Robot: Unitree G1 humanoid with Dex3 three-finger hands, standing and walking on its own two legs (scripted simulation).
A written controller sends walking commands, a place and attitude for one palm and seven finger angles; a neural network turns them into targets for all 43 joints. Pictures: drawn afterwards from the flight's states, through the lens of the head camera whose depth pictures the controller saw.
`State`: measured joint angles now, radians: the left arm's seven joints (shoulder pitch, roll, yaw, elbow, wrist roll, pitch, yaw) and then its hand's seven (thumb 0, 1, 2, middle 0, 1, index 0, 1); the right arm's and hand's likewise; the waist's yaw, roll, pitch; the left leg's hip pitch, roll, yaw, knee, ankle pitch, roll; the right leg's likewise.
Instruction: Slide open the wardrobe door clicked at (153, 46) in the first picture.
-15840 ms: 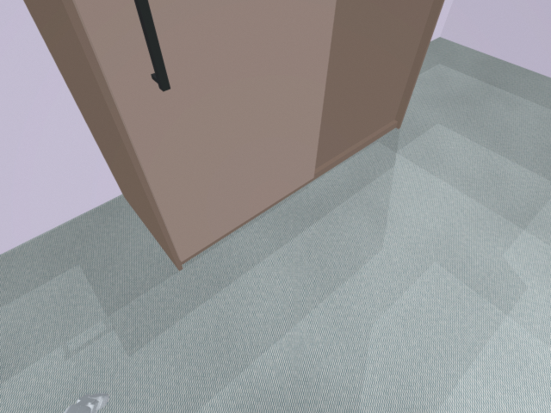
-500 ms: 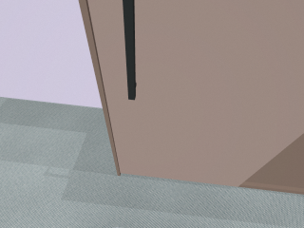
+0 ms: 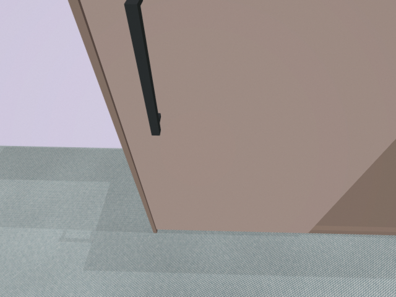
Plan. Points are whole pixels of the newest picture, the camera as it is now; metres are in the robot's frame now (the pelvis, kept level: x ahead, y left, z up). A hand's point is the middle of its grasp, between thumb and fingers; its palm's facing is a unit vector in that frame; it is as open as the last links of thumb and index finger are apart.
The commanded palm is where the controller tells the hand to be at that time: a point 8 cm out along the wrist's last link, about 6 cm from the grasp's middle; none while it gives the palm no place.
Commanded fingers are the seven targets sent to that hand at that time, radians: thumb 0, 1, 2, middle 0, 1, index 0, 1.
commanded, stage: come to a stop and stand still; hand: left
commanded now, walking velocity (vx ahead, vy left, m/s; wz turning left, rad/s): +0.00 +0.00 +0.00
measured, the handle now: (148, 76) +0.50 +0.12 +0.19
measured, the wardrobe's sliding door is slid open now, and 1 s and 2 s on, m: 0.00 0.00 0.00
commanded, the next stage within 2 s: look again from close up in 1.20 s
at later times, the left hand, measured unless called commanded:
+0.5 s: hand out of the picture -0.02 +0.18 -0.17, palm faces +0.01 -0.98 -0.20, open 7.3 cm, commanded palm none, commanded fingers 0.00 0.90 0.90 -0.20 -0.30 -0.20 -0.30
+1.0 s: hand out of the picture +0.03 +0.20 -0.17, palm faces +0.01 -0.98 -0.21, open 7.3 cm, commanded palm none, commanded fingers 0.00 0.90 0.90 -0.20 -0.30 -0.20 -0.30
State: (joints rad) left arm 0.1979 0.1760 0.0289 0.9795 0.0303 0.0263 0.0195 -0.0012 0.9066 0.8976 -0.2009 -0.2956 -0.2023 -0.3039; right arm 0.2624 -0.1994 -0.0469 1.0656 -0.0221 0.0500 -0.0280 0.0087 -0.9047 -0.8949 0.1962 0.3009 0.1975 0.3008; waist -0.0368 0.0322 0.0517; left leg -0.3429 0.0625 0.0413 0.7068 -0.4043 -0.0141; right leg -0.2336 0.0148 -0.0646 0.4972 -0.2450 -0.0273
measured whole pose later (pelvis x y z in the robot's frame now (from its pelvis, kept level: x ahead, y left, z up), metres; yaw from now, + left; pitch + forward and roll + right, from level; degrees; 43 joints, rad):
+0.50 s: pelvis +0.00 +0.02 +0.00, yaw +1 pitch -1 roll -1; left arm 0.32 0.14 -0.02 1.12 0.02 -0.01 0.03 0.00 0.91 0.90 -0.20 -0.30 -0.20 -0.30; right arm 0.30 -0.16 0.00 1.05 -0.02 -0.01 -0.02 0.02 -0.92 -0.90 0.20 0.30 0.20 0.30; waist -0.01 0.03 0.02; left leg -0.23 0.00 0.06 0.52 -0.28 0.03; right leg -0.24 -0.03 -0.06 0.50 -0.24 0.00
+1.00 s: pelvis +0.01 +0.02 +0.01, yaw +0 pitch -1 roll +0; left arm 0.25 0.17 -0.01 1.09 0.02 -0.02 0.03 0.00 0.91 0.90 -0.20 -0.30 -0.20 -0.30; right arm 0.26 -0.17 0.02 1.09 -0.02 -0.03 -0.02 0.01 -0.91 -0.90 0.20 0.30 0.20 0.30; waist 0.00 0.01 0.04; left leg -0.16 -0.02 0.07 0.43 -0.25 0.03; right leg -0.20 -0.04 -0.05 0.46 -0.24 0.01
